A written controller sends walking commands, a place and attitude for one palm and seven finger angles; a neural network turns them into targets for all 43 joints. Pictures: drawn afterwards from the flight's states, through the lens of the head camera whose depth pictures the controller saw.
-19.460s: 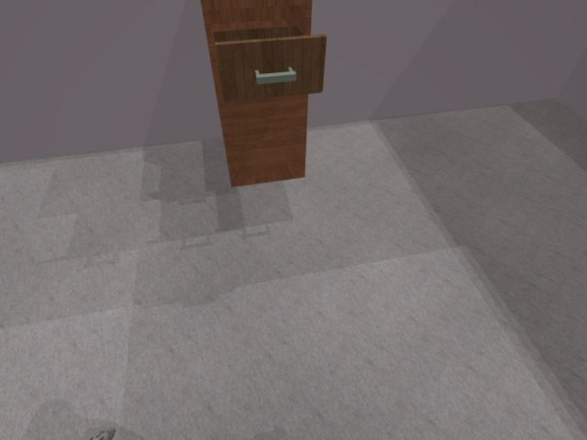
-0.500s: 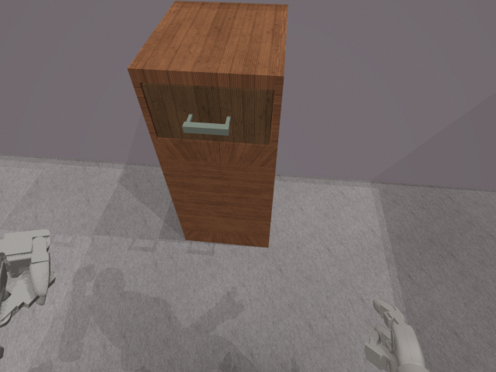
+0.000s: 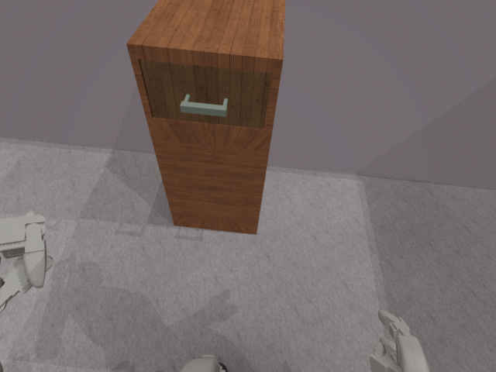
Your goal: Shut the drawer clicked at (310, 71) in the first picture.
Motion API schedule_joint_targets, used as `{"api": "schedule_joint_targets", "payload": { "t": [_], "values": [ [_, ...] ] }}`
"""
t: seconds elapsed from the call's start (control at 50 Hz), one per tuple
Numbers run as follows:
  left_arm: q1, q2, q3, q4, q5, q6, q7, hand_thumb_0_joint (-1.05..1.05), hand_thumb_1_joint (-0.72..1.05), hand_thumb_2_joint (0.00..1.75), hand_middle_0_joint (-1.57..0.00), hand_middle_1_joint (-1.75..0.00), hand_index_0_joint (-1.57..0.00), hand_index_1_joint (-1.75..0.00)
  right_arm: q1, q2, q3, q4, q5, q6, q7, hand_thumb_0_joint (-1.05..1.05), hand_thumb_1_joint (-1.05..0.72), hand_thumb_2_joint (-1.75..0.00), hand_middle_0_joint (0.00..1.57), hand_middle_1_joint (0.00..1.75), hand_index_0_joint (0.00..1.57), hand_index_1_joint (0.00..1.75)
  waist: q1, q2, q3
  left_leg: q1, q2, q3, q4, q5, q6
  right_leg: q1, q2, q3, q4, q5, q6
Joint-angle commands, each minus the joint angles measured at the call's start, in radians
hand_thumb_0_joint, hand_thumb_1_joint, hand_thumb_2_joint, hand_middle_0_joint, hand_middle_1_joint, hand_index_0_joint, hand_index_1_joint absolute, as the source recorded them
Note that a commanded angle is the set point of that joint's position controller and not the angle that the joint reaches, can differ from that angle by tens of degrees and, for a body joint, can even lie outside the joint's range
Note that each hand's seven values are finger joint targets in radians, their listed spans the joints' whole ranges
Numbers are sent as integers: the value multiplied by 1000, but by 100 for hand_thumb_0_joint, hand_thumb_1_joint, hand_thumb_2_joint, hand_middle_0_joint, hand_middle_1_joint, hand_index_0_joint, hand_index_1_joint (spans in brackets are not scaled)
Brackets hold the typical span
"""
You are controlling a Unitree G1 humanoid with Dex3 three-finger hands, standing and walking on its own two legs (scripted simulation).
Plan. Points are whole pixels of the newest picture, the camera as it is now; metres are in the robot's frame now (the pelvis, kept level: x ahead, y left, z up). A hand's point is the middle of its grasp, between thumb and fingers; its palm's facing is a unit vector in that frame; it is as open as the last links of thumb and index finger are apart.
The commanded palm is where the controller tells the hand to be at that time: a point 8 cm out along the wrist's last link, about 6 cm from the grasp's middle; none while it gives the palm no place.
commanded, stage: step back with the hand held close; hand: left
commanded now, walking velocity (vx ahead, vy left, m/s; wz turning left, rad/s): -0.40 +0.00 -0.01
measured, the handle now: (205, 104) +0.76 +0.15 -0.03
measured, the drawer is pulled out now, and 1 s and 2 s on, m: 0.00 0.00 0.00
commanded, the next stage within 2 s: stop stepping back and stand still in 0.54 s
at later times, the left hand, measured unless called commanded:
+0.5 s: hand (31, 339) +0.13 +0.20 +0.19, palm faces +0.19 -0.85 -0.50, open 3.3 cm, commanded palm +0.07 +0.26 +0.19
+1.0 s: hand out of the picture +0.04 +0.24 +0.18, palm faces +0.41 -0.82 -0.39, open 3.3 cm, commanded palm -0.02 +0.28 +0.19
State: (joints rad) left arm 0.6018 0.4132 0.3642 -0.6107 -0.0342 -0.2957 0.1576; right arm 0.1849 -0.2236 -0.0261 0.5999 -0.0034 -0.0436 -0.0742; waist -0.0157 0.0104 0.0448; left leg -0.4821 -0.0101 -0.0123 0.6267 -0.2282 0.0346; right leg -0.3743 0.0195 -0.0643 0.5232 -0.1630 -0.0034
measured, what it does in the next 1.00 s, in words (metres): walks backwards: right foot, then left foot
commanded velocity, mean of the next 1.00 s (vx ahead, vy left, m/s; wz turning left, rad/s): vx -0.17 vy -0.01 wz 0.01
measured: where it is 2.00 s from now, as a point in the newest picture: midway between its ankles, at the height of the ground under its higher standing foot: outside the picture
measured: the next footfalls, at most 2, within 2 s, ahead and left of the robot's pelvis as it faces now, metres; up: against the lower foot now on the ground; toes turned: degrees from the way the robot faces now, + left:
right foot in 0.28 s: -0.12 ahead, -0.11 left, +0.00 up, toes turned -4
left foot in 0.58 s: +0.06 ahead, +0.08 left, +0.00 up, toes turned -4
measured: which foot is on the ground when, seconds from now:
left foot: down 0.00-0.46, up 0.48-0.56, down 0.58-0.78, up 0.80-0.94, down 0.96-1.00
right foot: down 0.00-0.04, up 0.06-0.26, down 0.28-1.00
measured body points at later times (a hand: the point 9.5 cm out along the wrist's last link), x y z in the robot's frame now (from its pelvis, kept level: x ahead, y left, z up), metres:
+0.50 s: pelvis -0.07 -0.01 +0.00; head -0.05 +0.01 +0.45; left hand +0.11 +0.25 +0.21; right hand +0.10 -0.25 -0.07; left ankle +0.09 +0.08 -0.72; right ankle -0.16 -0.13 -0.73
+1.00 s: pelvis -0.15 +0.00 +0.00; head -0.17 +0.01 +0.45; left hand +0.01 +0.29 +0.20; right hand -0.03 -0.25 -0.08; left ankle -0.12 +0.12 -0.73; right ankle -0.16 -0.11 -0.72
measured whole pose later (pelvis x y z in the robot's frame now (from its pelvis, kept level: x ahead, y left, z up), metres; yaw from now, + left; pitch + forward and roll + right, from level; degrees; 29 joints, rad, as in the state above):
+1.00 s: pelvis -0.15 +0.00 +0.00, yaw -2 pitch +0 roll -1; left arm 0.57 0.36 0.35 -0.52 -0.03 -0.20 0.17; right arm 0.28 -0.22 0.00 0.67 0.00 -0.10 -0.10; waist 0.00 0.00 -0.05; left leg -0.32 0.01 -0.02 0.58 -0.26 0.01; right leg -0.26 -0.01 -0.10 0.57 -0.31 -0.01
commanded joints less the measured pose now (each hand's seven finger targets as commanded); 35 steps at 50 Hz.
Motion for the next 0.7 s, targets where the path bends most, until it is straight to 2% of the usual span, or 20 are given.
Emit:
{"api": "schedule_joint_targets", "payload": {
  "t": [0.0,0.02,0.04,0.08,0.16,0.22,0.26,0.28,0.3,0.32,0.38,0.44,0.46,0.5,0.52,0.54,0.58,0.62,0.66,0.68],
  "values": [
    [6,181,155,-214,-3,-64,23,0,90,90,-140,-160,-140,-160,-90,-142,-40,-162,-1,-55,-30,0,-90,-90,20,30,20,30,-14,166,-108,-19,161,-250,-341,-333,50,71,-2,76,5,-227,7],
    [0,171,161,-231,14,-67,13,0,90,90,-140,-160,-140,-160,-120,-158,-42,-182,-8,-72,-32,0,-90,-90,20,30,20,30,-2,321,-116,-266,270,-402,-563,-562,101,305,90,51,251,-177,28],
    [-3,197,197,-227,28,-62,11,0,90,90,-140,-160,-140,-160,-112,-150,-48,-180,-15,-77,-33,0,-90,-90,20,30,20,30,10,304,-140,-349,333,-467,-604,-606,138,376,107,90,432,-175,23],
    [18,183,191,-219,17,-55,4,0,90,90,-140,-160,-140,-160,-95,-132,-55,-179,-17,-88,-18,0,-90,-90,20,30,20,30,19,176,-172,-207,310,-387,-510,-428,139,264,98,114,473,-265,9],
    [92,150,136,-218,-39,-42,-5,0,90,90,-140,-160,-140,-160,-63,-106,-40,-126,-25,-114,6,0,-90,-90,20,30,20,30,19,176,-231,169,226,-254,-458,-118,56,124,68,56,90,-399,-20],
    [23,170,120,-233,-34,-62,-22,0,90,90,-140,-160,-140,-160,-30,-102,-34,-78,-38,-93,16,0,-90,-90,20,30,20,30,9,161,-236,371,175,-131,-282,315,-13,98,-20,117,-278,-121,-34],
    [-49,210,139,-226,-39,-83,-26,0,90,90,-140,-160,-140,-160,-48,-108,-26,-81,-33,-83,11,0,-90,-90,20,30,20,30,1,67,-269,519,127,-47,-175,408,-20,-17,-65,116,-239,62,-31],
    [-74,227,156,-223,-38,-88,-26,0,90,90,-140,-160,-140,-160,-83,-125,-26,-94,-38,-93,4,0,-90,-90,20,30,20,30,13,120,-277,496,139,-45,-241,405,-21,14,-28,70,-174,17,-5],
    [-71,195,142,-226,-39,-81,-29,0,90,90,-140,-160,-140,-160,-55,-109,-39,-96,-29,-86,4,0,-90,-90,20,30,20,30,2,140,-346,594,138,-36,-245,562,-15,21,12,49,-143,29,6],
    [-61,203,136,-261,-44,-75,-35,0,90,90,-140,-160,-140,-160,-62,-115,-47,-109,-10,-89,12,0,-90,-90,20,30,20,30,9,72,-414,656,144,-50,-214,600,5,35,41,45,-109,39,35],
    [98,233,213,-225,-82,-60,-46,0,90,90,-140,-160,-140,-160,-109,-106,-36,-178,4,-65,16,0,-90,-90,20,30,20,30,23,38,-335,503,115,-35,-211,198,-2,9,-9,54,-174,-87,12],
    [126,228,211,-163,-88,-44,-40,0,90,90,-140,-160,-140,-160,-133,-86,-26,-171,13,-48,1,0,-90,-90,20,30,20,30,8,-122,-135,402,-6,13,139,-14,-72,-290,-246,231,-368,-297,-106],
    [90,220,200,-148,-73,-33,-34,0,90,90,-140,-160,-140,-160,-129,-81,-23,-150,-1,-43,-4,0,-90,-90,20,30,20,30,6,-116,-78,309,-4,-3,217,-36,-70,-281,-284,240,-343,-180,-140],
    [-1,185,146,-114,-40,-24,-29,0,90,90,-140,-160,-140,-160,-112,-64,-1,-137,-13,-37,-16,0,-90,-90,20,30,20,30,-10,-79,13,185,27,-29,89,-29,-49,-138,-231,164,-219,196,-104],
    [-69,184,123,-133,-37,-22,-32,0,90,90,-140,-160,-140,-160,-120,-76,9,-143,-11,-43,-26,0,-90,-90,20,30,20,30,-19,-37,43,196,36,-30,-116,153,-41,-87,-159,105,-136,246,-45],
    [-96,180,107,-128,-32,-25,-34,0,90,90,-140,-160,-140,-160,-109,-107,4,-139,-8,-49,-37,0,-90,-90,20,30,20,30,-12,60,27,273,85,-77,-248,470,-16,-57,-46,50,-63,208,14],
    [-92,202,107,-104,-43,-44,-35,0,90,90,-140,-160,-140,-160,-55,-140,-25,-131,1,-75,-24,0,-90,-90,20,30,20,30,5,129,-141,397,224,-231,-335,563,58,-6,53,90,108,-195,19],
    [-61,197,115,-190,-45,-41,-34,0,90,90,-140,-160,-140,-160,-87,-140,-25,-144,-26,-104,-15,0,-90,-90,20,30,20,30,34,282,-256,246,298,-353,-455,175,96,114,59,149,319,-414,6],
    [51,176,129,-237,-44,-23,-26,0,90,90,-140,-160,-140,-160,-56,-123,-37,-155,-15,-111,6,0,-90,-90,20,30,20,30,40,191,-285,203,244,-247,-460,-84,82,183,50,100,225,-373,-13],
    [103,172,137,-251,-47,-13,-24,0,90,90,-140,-160,-140,-160,-62,-125,-39,-170,-11,-110,12,0,-90,-90,20,30,20,30,38,207,-263,132,208,-198,-474,-196,55,239,64,50,150,-353,-17]
  ]
}}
